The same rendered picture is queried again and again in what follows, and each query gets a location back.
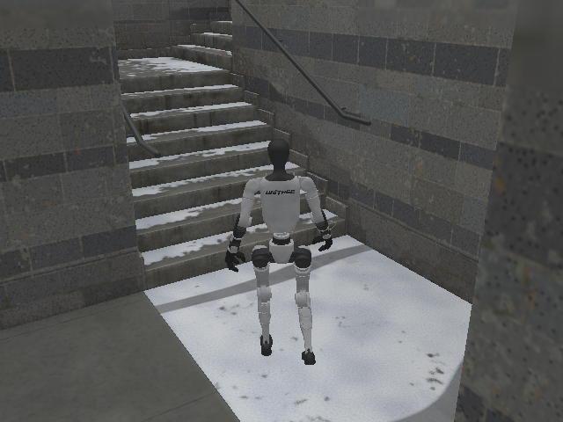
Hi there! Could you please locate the right robot upper arm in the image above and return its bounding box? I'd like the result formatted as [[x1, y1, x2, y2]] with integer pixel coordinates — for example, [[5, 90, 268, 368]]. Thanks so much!
[[298, 176, 324, 223]]

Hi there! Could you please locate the robot left shin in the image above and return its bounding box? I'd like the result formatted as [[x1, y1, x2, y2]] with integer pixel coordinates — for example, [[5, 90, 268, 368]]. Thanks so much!
[[257, 287, 271, 344]]

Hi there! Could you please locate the left robot upper arm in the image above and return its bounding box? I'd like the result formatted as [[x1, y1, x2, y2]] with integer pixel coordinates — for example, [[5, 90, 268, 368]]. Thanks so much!
[[238, 178, 261, 228]]

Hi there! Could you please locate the left robot forearm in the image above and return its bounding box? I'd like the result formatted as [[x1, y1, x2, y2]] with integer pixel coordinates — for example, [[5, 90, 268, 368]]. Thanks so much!
[[228, 214, 246, 253]]

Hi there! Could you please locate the left robot hand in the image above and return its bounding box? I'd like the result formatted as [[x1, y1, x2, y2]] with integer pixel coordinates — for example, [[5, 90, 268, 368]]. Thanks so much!
[[225, 250, 245, 272]]

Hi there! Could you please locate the right robot hand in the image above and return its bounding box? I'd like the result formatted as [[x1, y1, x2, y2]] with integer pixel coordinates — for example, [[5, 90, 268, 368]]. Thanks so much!
[[312, 236, 333, 251]]

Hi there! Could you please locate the humanoid robot head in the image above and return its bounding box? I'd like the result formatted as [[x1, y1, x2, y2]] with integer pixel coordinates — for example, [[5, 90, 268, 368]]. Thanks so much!
[[265, 139, 295, 181]]

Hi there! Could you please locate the right robot forearm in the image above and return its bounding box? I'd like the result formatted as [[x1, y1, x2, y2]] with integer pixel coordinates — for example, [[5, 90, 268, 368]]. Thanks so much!
[[315, 209, 331, 239]]

